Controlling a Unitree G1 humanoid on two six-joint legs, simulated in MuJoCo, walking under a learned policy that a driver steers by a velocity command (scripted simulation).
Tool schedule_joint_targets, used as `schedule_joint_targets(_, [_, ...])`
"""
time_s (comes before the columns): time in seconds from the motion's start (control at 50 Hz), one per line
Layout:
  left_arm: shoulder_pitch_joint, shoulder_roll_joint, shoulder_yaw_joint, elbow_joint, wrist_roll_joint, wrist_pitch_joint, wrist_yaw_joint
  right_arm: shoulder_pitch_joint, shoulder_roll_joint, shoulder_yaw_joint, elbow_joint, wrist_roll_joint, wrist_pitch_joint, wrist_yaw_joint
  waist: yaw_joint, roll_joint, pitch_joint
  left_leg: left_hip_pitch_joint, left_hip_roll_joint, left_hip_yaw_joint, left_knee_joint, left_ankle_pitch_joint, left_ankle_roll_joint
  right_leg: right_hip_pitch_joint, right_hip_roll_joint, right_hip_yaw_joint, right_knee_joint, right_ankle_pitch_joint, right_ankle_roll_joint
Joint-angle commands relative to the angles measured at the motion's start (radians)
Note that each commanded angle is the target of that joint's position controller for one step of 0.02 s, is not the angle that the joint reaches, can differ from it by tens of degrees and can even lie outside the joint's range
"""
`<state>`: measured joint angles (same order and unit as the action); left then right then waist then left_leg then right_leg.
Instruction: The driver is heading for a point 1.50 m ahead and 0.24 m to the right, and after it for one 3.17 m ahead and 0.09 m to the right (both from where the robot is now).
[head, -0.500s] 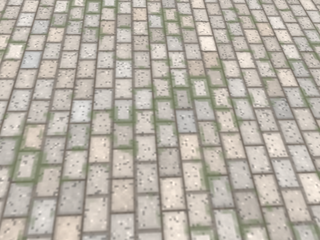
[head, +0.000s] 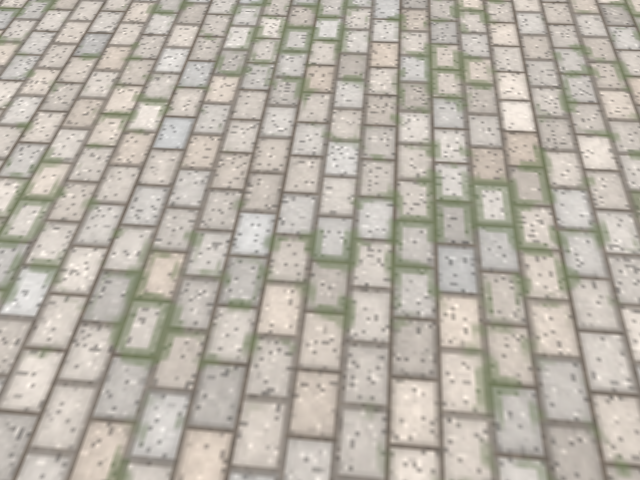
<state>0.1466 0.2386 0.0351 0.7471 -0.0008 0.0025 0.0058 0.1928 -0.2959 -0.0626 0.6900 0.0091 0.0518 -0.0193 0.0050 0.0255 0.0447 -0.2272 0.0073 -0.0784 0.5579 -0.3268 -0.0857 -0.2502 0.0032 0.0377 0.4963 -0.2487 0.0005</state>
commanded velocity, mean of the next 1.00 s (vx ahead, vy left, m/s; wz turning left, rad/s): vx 0.00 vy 0.00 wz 0.03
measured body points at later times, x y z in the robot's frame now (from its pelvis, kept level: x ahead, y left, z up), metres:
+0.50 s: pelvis +0.00 +0.03 +0.00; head +0.00 +0.03 +0.45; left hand +0.08 +0.30 -0.13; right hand +0.10 -0.22 -0.12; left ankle -0.02 +0.14 -0.74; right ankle +0.01 -0.13 -0.74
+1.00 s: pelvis +0.00 +0.03 +0.00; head +0.01 +0.03 +0.45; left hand +0.03 +0.29 -0.15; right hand +0.04 -0.23 -0.14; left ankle -0.02 +0.14 -0.74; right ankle +0.01 -0.13 -0.74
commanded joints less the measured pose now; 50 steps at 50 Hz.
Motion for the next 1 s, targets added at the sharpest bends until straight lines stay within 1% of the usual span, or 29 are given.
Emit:
schedule_joint_targets(0.02, [0.031,0.145,0.027,-0.035,0.003,-0.023,-0.004,0.020,-0.118,-0.022,-0.056,-0.016,-0.015,-0.005,0.006,-0.115,-0.127,0.183,0.046,-0.032,-0.212,0.323,0.056,0.028,-0.148,0.145,-0.077,0.293,-0.087])
schedule_joint_targets(0.04, [0.060,0.131,0.022,-0.036,0.022,-0.038,-0.012,0.011,-0.181,-0.034,-0.055,-0.022,-0.012,-0.010,0.052,0.026,-0.134,0.176,0.100,-0.080,-0.132,0.399,0.108,-0.002,-0.075,0.067,-0.060,0.171,-0.033])
schedule_joint_targets(0.06, [0.028,0.116,0.015,-0.027,0.027,-0.042,-0.012,0.001,-0.124,-0.024,-0.045,-0.026,-0.016,0.000,0.031,0.076,-0.134,0.077,0.093,-0.079,-0.139,0.242,0.145,0.067,-0.041,0.018,-0.062,0.069,0.013])
schedule_joint_targets(0.08, [-0.017,0.133,0.017,-0.025,0.025,-0.040,-0.011,-0.011,-0.083,-0.012,-0.048,-0.030,-0.022,0.008,0.010,0.048,-0.094,0.036,0.077,-0.078,-0.159,0.158,0.143,0.074,-0.035,0.013,-0.045,0.069,0.033])
schedule_joint_targets(0.1, [-0.031,0.130,0.018,-0.020,0.020,-0.036,-0.006,-0.008,-0.078,-0.009,-0.039,-0.035,-0.029,0.008,0.005,0.041,-0.076,0.014,0.068,-0.072,-0.167,0.132,0.129,0.075,-0.036,0.011,-0.035,0.085,0.031])
schedule_joint_targets(0.14, [-0.019,0.130,0.019,-0.009,0.013,-0.024,0.004,0.002,-0.081,-0.006,-0.028,-0.030,-0.045,0.006,0.008,0.055,-0.040,-0.010,0.060,-0.069,-0.168,0.156,0.113,0.065,-0.039,0.018,-0.032,0.120,0.025])
schedule_joint_targets(0.18, [-0.005,0.126,0.020,0.009,0.012,-0.020,0.010,0.022,-0.071,0.000,-0.015,-0.028,-0.053,0.002,0.008,0.051,-0.033,-0.019,0.055,-0.065,-0.166,0.155,0.108,0.070,-0.040,0.018,-0.033,0.121,0.025])
schedule_joint_targets(0.24, [0.006,0.123,0.020,0.040,0.011,-0.016,0.015,0.027,-0.065,0.005,-0.006,-0.026,-0.057,0.000,0.008,0.032,-0.020,-0.028,0.051,-0.066,-0.170,0.135,0.111,0.072,-0.040,0.019,-0.037,0.118,0.035])
schedule_joint_targets(0.4, [0.030,0.133,0.025,0.124,0.006,-0.012,0.027,0.048,-0.053,0.011,0.035,-0.023,-0.067,0.000,0.006,-0.008,-0.026,-0.008,0.036,-0.051,-0.167,0.175,0.115,0.085,-0.045,0.023,-0.047,0.150,0.049])
schedule_joint_targets(0.66, [0.058,0.130,0.024,0.244,0.002,-0.002,0.042,0.081,-0.044,0.017,0.136,-0.017,-0.069,-0.004,0.009,-0.014,-0.018,0.006,0.013,-0.016,-0.168,0.212,0.108,0.090,-0.041,0.018,-0.058,0.165,0.044])
schedule_joint_targets(0.82, [0.070,0.118,0.020,0.294,0.001,0.002,0.046,0.102,-0.042,0.023,0.195,-0.014,-0.069,-0.008,0.009,-0.018,-0.006,0.001,0.005,-0.003,-0.173,0.201,0.104,0.087,-0.035,0.012,-0.065,0.159,0.040])
schedule_joint_targets(1.0, [0.088,0.101,0.014,0.330,0.000,0.006,0.048,0.126,-0.033,0.032,0.252,-0.012,-0.069,-0.012,0.007,-0.022,0.004,-0.005,-0.001,0.008,-0.177,0.183,0.101,0.081,-0.029,0.006,-0.070,0.150,0.037])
